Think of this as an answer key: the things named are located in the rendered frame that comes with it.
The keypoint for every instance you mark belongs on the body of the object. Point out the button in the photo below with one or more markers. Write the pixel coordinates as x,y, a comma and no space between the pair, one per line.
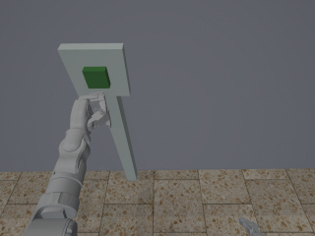
96,77

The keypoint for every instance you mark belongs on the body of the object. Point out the robot right hand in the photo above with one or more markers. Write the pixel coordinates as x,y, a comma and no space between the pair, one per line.
251,227

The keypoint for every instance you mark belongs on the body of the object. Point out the left robot forearm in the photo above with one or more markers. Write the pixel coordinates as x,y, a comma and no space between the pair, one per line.
61,198

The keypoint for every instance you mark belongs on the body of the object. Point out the panel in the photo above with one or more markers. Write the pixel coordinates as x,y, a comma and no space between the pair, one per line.
76,56

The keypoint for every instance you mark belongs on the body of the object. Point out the robot left upper arm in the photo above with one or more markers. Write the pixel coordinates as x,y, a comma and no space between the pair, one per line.
52,227

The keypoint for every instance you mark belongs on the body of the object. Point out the robot left hand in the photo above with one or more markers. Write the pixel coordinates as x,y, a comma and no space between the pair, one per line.
82,115

